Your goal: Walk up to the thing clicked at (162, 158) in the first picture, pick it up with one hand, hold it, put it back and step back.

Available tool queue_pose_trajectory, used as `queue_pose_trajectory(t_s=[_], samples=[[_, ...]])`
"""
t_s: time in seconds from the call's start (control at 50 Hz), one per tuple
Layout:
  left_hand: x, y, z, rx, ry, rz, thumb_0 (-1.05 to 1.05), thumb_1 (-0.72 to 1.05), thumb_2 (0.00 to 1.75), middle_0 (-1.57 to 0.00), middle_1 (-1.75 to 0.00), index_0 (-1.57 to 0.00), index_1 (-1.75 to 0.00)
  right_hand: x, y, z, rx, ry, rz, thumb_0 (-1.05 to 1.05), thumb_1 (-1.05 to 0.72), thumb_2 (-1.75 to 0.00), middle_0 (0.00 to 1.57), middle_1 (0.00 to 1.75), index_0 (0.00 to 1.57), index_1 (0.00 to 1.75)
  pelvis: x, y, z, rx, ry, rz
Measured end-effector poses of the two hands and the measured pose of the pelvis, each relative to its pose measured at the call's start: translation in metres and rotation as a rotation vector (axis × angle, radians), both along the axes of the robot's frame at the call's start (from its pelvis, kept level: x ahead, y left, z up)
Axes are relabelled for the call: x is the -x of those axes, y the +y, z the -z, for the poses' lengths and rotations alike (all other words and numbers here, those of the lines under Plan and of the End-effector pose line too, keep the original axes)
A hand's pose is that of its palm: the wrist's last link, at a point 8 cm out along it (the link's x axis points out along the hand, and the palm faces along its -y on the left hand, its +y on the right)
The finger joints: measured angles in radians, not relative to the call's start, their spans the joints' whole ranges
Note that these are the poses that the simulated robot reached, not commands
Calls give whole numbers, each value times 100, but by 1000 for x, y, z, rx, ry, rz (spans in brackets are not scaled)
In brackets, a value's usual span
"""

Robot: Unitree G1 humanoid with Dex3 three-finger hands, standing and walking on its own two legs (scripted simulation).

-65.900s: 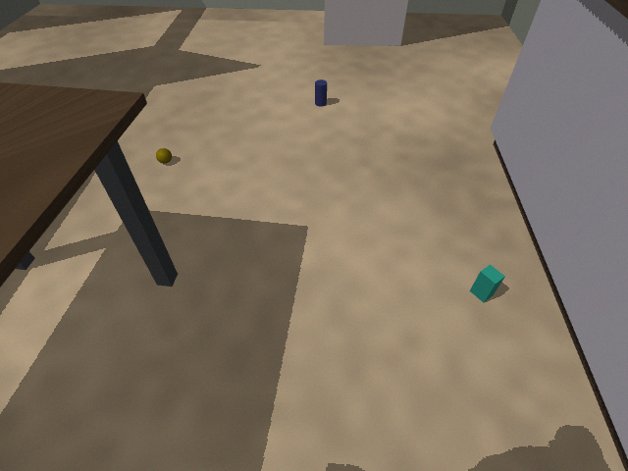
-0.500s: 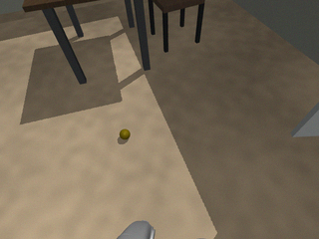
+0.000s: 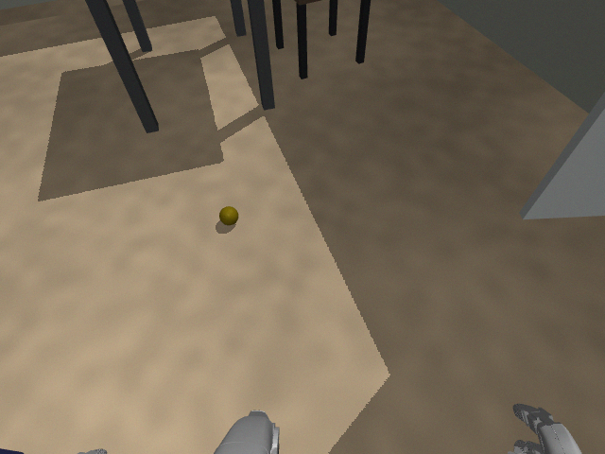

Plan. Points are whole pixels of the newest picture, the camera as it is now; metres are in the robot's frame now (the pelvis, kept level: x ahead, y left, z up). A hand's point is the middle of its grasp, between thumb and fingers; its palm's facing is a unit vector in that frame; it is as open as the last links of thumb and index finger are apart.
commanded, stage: step back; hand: left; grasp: from above
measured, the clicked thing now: (229, 215) +1.01 +0.36 -0.71
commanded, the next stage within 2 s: stand in 1.12 s
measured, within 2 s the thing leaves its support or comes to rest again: neither
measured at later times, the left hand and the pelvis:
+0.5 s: hand out of the picture -0.02 +0.29 -0.13, palm faces +0.08 -0.91 -0.40, open 7.4 cm; pelvis -0.05 +0.00 +0.02, yaw +4 degrees
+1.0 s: hand out of the picture +0.05 +0.29 -0.14, palm faces +0.09 -0.92 -0.37, open 7.4 cm; pelvis +0.00 +0.02 +0.02, yaw +4 degrees
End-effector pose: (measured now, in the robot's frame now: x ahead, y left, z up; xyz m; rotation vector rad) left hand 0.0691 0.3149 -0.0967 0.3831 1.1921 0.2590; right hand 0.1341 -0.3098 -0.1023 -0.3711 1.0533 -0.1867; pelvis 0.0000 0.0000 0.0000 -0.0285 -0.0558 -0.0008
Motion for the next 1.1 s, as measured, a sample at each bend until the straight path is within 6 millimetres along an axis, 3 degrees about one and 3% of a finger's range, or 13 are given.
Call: queue_pose_trajectory(t_s=[0.08, 0.14, 0.24, 0.38, 0.5, 0.68, 0.9, 1.1], samples=[[48, -6, -13, -10, 32, -40, 0, 90, 89, -21, -30, -21, -30, 36, -6, 0, -16, 50, 19, 1, -91, -90, 20, 30, 21, 30, 18, -5, -10, -50, 5, -1], [70, -4, -20, -23, 28, -65, 0, 90, 89, -21, -31, -21, -30, 66, -10, 3, -16, 101, 9, 1, -91, -90, 20, 30, 20, 30, 30, -6, -14, -56, 10, -22], [93, 9, -23, -35, -15, -99, 0, 90, 89, -21, -31, -21, -30, 108, -7, 8, -9, 217, -17, 1, -91, -90, 20, 30, 20, 30, 44, -1, -12, -46, 16, -73], [111, 25, -12, 1, 18, -126, 0, 90, 90, -21, -30, -21, -30, 127, 14, 0, -22, 196, -10, 1, -91, -90, 20, 30, 21, 30, 53, 11, -14, -50, 11, -93], [97, 16, -9, 27, 12, -95, 1, 90, 90, -21, -30, -20, -30, 116, 14, -5, -36, 142, -8, 1, -90, -90, 21, 30, 21, 30, 48, 2, -16, -45, 11, -77], [73, -9, -11, 39, -57, -105, 0, 90, 90, -21, -30, -21, -30, 72, 3, 0, -24, 131, -32, 1, -91, -90, 21, 30, 21, 30, 30, -4, -16, -24, 8, -92], [46, 16, 2, 50, -8, -120, 0, 90, 90, -21, -30, -21, -30, 31, 34, -1, -21, 110, -49, 1, -91, -90, 20, 30, 20, 30, 8, 18, -12, -33, 12, -84], [16, 21, -5, 51, -19, -90, 0, 90, 90, -21, -30, -21, -30, -2, 55, -10, -66, 66, -42, 1, -90, -90, 21, 30, 21, 30, -2, 22, -21, -20, 18, -67]])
